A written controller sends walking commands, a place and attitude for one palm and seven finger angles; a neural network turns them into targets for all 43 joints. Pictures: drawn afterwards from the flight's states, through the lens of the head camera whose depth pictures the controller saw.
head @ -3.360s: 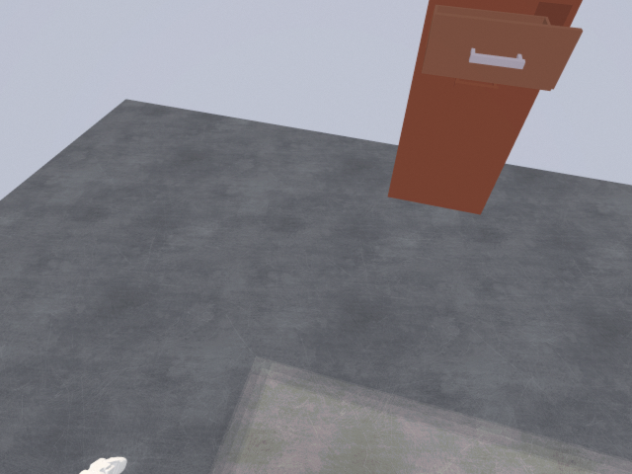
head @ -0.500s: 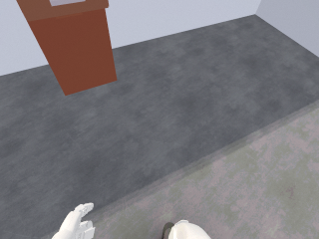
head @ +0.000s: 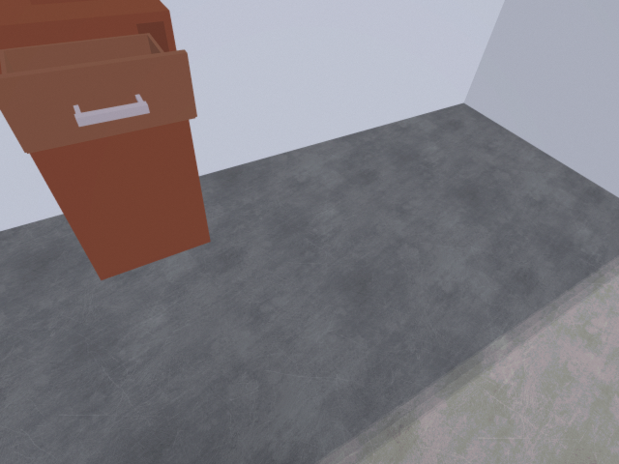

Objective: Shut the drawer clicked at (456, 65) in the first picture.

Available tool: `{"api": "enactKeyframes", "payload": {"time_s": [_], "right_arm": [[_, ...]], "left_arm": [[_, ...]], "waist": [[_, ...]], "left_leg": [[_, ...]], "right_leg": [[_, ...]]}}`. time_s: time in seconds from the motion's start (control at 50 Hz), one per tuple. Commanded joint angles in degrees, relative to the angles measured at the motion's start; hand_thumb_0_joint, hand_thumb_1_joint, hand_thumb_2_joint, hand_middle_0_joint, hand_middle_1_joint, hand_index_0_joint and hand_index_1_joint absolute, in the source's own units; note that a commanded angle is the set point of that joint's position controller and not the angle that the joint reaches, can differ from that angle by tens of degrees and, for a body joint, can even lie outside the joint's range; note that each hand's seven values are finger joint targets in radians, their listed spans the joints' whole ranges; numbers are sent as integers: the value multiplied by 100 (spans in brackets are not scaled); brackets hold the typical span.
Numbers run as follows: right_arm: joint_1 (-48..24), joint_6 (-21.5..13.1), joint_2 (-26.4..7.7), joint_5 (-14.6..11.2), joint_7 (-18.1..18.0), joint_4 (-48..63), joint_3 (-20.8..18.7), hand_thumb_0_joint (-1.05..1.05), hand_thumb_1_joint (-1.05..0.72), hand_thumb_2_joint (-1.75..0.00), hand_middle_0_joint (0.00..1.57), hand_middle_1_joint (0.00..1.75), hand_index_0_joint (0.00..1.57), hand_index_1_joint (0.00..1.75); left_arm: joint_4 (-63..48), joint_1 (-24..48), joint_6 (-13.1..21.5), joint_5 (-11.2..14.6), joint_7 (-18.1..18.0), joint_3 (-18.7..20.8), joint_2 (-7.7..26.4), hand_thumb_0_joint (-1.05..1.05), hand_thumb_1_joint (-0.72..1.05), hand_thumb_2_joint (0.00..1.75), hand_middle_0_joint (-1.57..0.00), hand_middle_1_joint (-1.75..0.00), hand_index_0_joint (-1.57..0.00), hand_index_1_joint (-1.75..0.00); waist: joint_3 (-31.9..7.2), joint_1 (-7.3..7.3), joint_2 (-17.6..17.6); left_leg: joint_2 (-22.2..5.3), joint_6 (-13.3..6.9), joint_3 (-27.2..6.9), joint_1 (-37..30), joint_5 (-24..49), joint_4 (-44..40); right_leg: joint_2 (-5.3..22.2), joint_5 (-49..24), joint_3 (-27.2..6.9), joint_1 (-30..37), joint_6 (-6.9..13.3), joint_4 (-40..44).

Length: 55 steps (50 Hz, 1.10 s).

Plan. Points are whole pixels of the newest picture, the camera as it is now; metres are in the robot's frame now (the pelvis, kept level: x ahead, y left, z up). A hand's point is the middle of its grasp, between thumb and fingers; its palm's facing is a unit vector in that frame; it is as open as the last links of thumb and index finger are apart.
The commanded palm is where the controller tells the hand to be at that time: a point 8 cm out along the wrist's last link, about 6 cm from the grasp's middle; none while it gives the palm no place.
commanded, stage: walk to a spot facing it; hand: left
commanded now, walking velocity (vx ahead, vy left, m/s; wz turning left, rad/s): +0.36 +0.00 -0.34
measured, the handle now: (111, 108) +0.77 +0.51 +0.03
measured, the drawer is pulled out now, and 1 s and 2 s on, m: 0.20 0.20 0.20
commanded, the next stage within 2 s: turn to face it in 0.46 s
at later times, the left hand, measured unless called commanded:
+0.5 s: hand (263, 349) +0.35 +0.10 -0.17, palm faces -0.17 -0.96 -0.23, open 7.3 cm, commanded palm none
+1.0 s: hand (258, 334) +0.38 +0.12 -0.19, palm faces +0.06 -0.98 -0.18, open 7.3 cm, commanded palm none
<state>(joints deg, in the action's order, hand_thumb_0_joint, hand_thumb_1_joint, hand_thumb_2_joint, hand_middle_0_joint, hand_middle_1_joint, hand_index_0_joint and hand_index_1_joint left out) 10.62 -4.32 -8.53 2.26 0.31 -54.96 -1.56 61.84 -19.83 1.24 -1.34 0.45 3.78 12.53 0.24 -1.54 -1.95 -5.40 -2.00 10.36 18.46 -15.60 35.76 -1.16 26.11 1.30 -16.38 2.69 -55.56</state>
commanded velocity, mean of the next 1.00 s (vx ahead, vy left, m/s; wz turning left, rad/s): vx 0.17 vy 0.00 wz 0.14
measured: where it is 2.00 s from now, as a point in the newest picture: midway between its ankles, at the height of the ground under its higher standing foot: (346, 454)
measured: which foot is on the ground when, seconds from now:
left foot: down 0.00-0.44, up 0.46-0.90, down 0.92-1.00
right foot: up 0.00-0.40, down 0.42-0.92, up 0.94-1.00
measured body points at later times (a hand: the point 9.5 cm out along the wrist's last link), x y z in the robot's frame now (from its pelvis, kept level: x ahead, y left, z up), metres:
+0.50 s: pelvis +0.22 -0.07 -0.02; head +0.25 -0.09 +0.43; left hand +0.36 +0.15 -0.15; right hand +0.08 -0.26 -0.17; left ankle +0.09 +0.10 -0.65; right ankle +0.29 -0.16 -0.73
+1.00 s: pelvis +0.35 -0.06 -0.01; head +0.38 -0.04 +0.44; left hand +0.38 +0.17 -0.18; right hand +0.43 -0.31 -0.14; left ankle +0.41 +0.01 -0.73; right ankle +0.29 -0.18 -0.68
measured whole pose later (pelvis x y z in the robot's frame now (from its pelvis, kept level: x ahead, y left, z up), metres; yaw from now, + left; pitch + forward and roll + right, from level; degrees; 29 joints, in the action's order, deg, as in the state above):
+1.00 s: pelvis +0.35 -0.06 -0.01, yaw +0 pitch -1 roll -1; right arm 10.3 0.7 -10.2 1.5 0.3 -55.1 -2.2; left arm 58.4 -13.5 -1.2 -0.9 -1.4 3.3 11.1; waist 4.9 -0.2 -2.4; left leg -2.2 -4.4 8.2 22.4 -15.4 39.2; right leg 5.1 31.6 9.2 -19.2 -2.2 -58.8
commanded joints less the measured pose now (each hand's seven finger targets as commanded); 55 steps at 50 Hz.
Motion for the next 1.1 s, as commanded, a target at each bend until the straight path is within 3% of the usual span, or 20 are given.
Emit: {"api": "enactKeyframes", "payload": {"time_s": [0.0,0.08,0.2,0.3,0.34,0.36,0.38,0.4,0.42,0.44,0.48,0.54,0.66,0.8,0.86,0.88,0.9,0.92,0.98,1.08], "right_arm": [[1091,-40,-804,-37,-127,-175,-219,0,-90,-90,20,30,20,30],[1063,-115,-599,-80,-163,-258,-213,0,-90,-90,20,30,20,30],[1478,-98,-713,-85,-166,-505,-248,0,-90,-90,20,30,20,30],[1700,-9,-808,-30,-149,-685,-286,0,-90,-90,20,30,20,30],[1613,24,-904,-43,-150,-695,-299,0,-90,-90,20,30,20,30],[1435,35,-1005,-71,-144,-671,-309,0,-90,-90,20,30,20,30],[1324,27,-988,-130,-91,-599,-303,0,-90,-90,20,30,20,30],[1576,-12,-506,-231,-58,-435,-227,0,-90,-90,20,30,20,30],[1291,3,-495,-248,-86,-253,-189,0,-90,-90,20,30,20,30],[1118,16,-486,-213,-101,-299,-227,0,-90,-90,20,30,20,30],[859,120,-417,-115,-109,-385,-211,0,-90,-90,20,30,20,30],[1506,323,-151,-60,-84,-675,-160,0,-90,-90,20,30,20,30],[1010,460,-92,-119,-43,-492,-124,0,-90,-90,20,30,20,30],[-32,484,-346,-109,57,58,-131,0,-90,-90,20,30,20,30],[386,491,-579,-72,50,87,-189,0,-90,-90,20,30,20,30],[823,461,-844,-47,33,45,-269,0,-90,-90,20,30,20,30],[1200,418,-1438,-1,-5,88,-393,0,-90,-90,20,30,20,30],[1435,473,-1709,-100,-34,21,-419,0,-90,-90,20,30,20,30],[515,441,-1337,-96,-118,258,-375,0,-90,-90,20,30,20,30],[62,414,-1318,-111,-91,478,-396,0,-90,-90,20,30,20,30]], "left_arm": [[-592,511,131,-52,106,82,124,0,90,90,-20,-30,-20,-30],[-487,221,-82,-75,124,108,-87,0,90,90,-20,-30,-20,-30],[-729,1055,-114,-63,198,73,-175,0,90,90,-20,-30,-20,-30],[-820,1463,-26,-38,202,53,-160,0,90,90,-20,-30,-20,-30],[-660,943,31,-52,175,87,-8,0,90,90,-20,-30,-20,-30],[-411,154,85,-66,154,132,119,0,90,90,-20,-30,-20,-30],[-150,-779,156,-87,111,243,526,0,90,90,-20,-30,-20,-30],[-27,-1314,224,-90,23,416,1238,0,90,90,-20,-30,-20,-30],[2,-1346,191,78,-33,397,1472,0,90,90,-20,-30,-20,-30],[-141,-843,193,88,-71,373,1358,0,90,90,-20,-30,-20,-30],[-328,50,214,77,-109,158,708,0,90,90,-20,-30,-20,-30],[-349,493,297,16,-141,7,335,0,90,90,-20,-30,-20,-30],[-337,541,302,42,-160,-112,181,0,90,90,-20,-30,-20,-30],[-430,323,95,13,-237,50,575,0,90,90,-20,-30,-20,-30],[-544,353,23,35,-225,121,729,0,90,90,-20,-30,-20,-30],[-637,350,1,77,-209,137,724,0,90,90,-20,-30,-20,-30],[-848,242,-20,159,-184,131,457,0,90,90,-20,-30,-20,-30],[-1128,634,-47,97,-198,21,404,0,90,90,-20,-30,-20,-30],[-1103,1030,-146,38,-174,143,404,0,90,90,-20,-30,-20,-30],[-1003,627,-287,31,-136,197,363,0,90,90,-20,-30,-20,-30]], "waist": [[536,340,611],[520,121,744],[728,312,959],[779,410,1141],[440,121,1017],[-47,-284,881],[-634,-730,373],[-1395,-780,-1166],[-1385,-656,-1139],[-1165,-524,-816],[-94,-146,-131],[-26,380,-199],[220,392,-353],[285,33,-342],[-47,274,-182],[-407,480,347],[-769,573,1839],[-784,653,1899],[-286,413,993],[-338,183,875]], "left_leg": [[-1776,-357,-1875,-1194,-657,-2608],[-1398,-332,-654,-913,338,-2691],[-1352,-396,86,-1612,1323,-2592],[-1463,-323,448,-1969,2287,-2117],[-1487,-242,596,-1939,3751,-1191],[-1343,-92,760,-1801,4143,-201],[-1099,111,848,-1018,3493,1157],[-313,345,685,816,-196,3081],[77,330,-127,1575,-1819,4270],[-193,288,-727,1665,-1332,4540],[-580,296,-906,1487,-550,4217],[-537,384,-794,857,-135,3353],[-332,482,-728,964,322,2080],[-173,377,-384,873,-80,738],[126,248,-194,12,300,-131],[-56,72,-523,-886,1690,-624],[-1442,-720,-2445,-1939,4199,-969],[-2129,-1305,-3233,-1820,4587,-1358],[-1409,-888,-2724,-871,1829,-1723],[-857,-683,-2171,-446,938,-1999]], "right_leg": [[680,-816,-251,-2266,-89,-1595],[817,-1467,-87,-2097,-285,-1211],[913,-1782,394,-2365,-387,474],[557,-1528,762,-1722,-116,1603],[238,-1244,976,-726,79,1858],[46,-1456,1105,275,165,2179],[277,-1761,742,1688,262,2411],[1955,-2026,-1723,3271,845,2855],[2678,-2947,-3088,3228,1293,3606],[2629,-2613,-2703,2598,1206,3766],[2237,-2138,-1772,852,896,4005],[1707,-2663,-512,-95,577,4156],[1664,-3334,360,76,473,4235],[2123,-3944,556,985,436,3519],[1977,-4475,931,1081,156,2280],[1767,-4002,1117,609,-110,1318],[959,-1355,1313,-801,-601,-134],[578,1326,704,-1244,-656,-1297],[834,256,-86,-1698,-661,-1452],[756,-446,-7,-1227,-778,-735]]}}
